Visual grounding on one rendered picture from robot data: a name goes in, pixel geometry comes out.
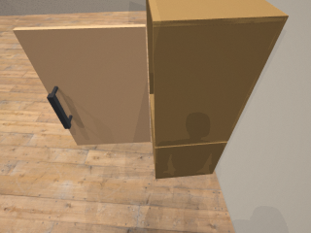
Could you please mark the cupboard door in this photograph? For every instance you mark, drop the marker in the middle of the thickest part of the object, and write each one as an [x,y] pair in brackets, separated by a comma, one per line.
[101,72]

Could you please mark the handle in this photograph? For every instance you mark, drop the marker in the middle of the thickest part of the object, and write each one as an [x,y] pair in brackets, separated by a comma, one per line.
[66,121]

